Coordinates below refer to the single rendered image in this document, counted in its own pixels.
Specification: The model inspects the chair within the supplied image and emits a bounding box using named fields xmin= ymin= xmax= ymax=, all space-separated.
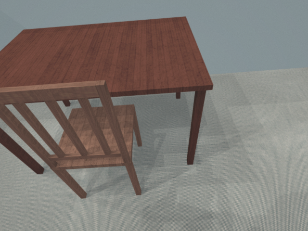
xmin=0 ymin=80 xmax=142 ymax=199

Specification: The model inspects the table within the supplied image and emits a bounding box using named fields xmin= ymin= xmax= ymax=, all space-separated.
xmin=0 ymin=16 xmax=213 ymax=174

